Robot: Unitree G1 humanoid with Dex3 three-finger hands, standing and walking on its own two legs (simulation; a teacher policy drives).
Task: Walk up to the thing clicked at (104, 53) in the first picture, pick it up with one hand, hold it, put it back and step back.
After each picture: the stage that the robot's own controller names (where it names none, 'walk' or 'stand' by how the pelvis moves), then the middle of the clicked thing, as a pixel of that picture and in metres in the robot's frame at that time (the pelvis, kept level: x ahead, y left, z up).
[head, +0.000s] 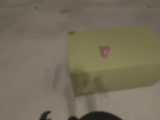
stand; (105, 52) +0.70 -0.15 -0.07
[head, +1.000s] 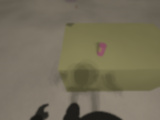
walk; (101, 49) +0.64 -0.07 -0.04
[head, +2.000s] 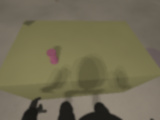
stand; (53, 56) +0.45 +0.30 -0.02
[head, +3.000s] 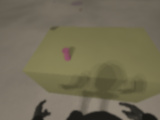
walk; (66, 54) +0.57 +0.24 -0.05
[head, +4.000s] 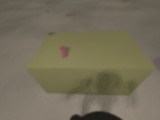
walk; (63, 52) +0.70 +0.30 -0.05
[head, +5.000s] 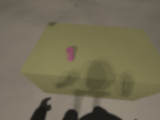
stand; (70, 54) +0.54 +0.17 -0.05
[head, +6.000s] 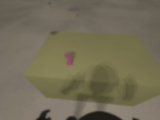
stand; (68, 59) +0.55 +0.22 -0.07
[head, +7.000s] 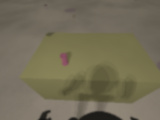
stand; (64, 59) +0.55 +0.27 -0.07
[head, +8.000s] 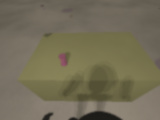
stand; (63, 60) +0.55 +0.25 -0.07
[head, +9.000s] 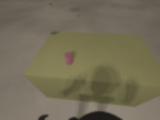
stand; (68, 58) +0.56 +0.21 -0.07
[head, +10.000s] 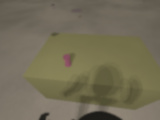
stand; (67, 60) +0.54 +0.24 -0.08
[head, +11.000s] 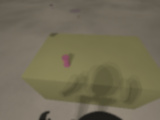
rise first; (66, 61) +0.54 +0.24 -0.07
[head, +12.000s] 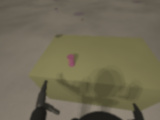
rise first; (71, 60) +0.56 +0.23 -0.07
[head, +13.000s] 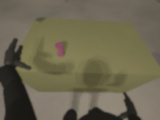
go down; (60, 49) +0.58 +0.21 -0.03
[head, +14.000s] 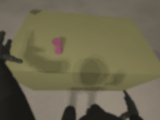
go down; (57, 46) +0.56 +0.21 +0.00
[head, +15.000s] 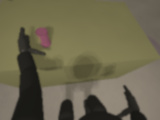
close in; (44, 38) +0.57 +0.23 +0.04
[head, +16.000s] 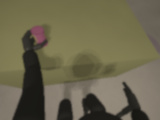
close; (40, 37) +0.57 +0.23 +0.04
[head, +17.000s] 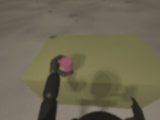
lift; (67, 67) +0.33 +0.15 +0.15
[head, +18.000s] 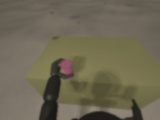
hold; (67, 70) +0.31 +0.15 +0.13
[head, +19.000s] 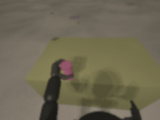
hold; (67, 70) +0.31 +0.15 +0.13
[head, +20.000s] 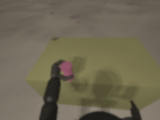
hold; (67, 71) +0.31 +0.15 +0.12
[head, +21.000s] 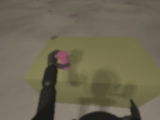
crouch; (64, 60) +0.38 +0.18 +0.15
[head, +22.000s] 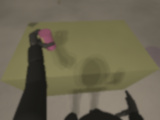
lower; (48, 40) +0.51 +0.21 +0.16
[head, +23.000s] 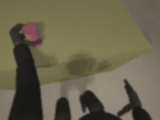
lower; (33, 36) +0.56 +0.22 +0.06
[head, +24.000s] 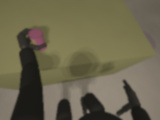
lower; (38, 40) +0.54 +0.22 +0.04
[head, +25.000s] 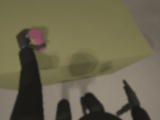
lower; (38, 40) +0.54 +0.21 +0.04
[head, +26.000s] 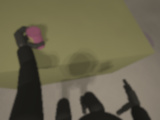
lower; (36, 38) +0.55 +0.22 +0.04
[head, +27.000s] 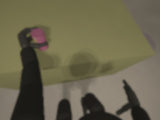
open; (40, 40) +0.55 +0.21 +0.04
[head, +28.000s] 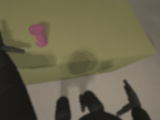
rise; (39, 36) +0.54 +0.21 +0.04
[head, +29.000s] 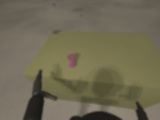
sink last; (72, 61) +0.51 +0.19 -0.03
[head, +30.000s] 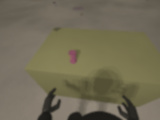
stand; (72, 57) +0.54 +0.19 -0.02
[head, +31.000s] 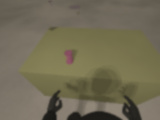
stand; (69, 57) +0.53 +0.20 -0.01
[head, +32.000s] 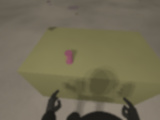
stand; (69, 57) +0.53 +0.19 -0.01
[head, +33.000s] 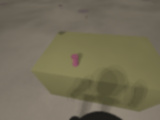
stand; (75, 60) +0.55 +0.18 -0.07
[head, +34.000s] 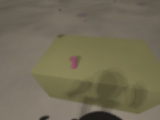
stand; (73, 62) +0.55 +0.19 -0.07
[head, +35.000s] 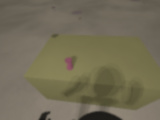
stand; (69, 64) +0.52 +0.22 -0.07
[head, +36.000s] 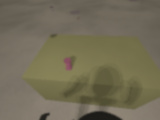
walk; (68, 64) +0.51 +0.22 -0.07
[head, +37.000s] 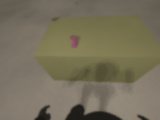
walk; (73, 41) +0.72 +0.21 -0.06
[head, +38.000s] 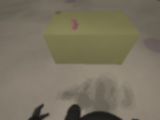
walk; (74, 24) +1.12 +0.28 -0.04
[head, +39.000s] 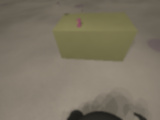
stand; (78, 23) +1.33 +0.29 -0.05
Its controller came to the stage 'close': yes
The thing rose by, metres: 0.21
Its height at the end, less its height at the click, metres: +0.00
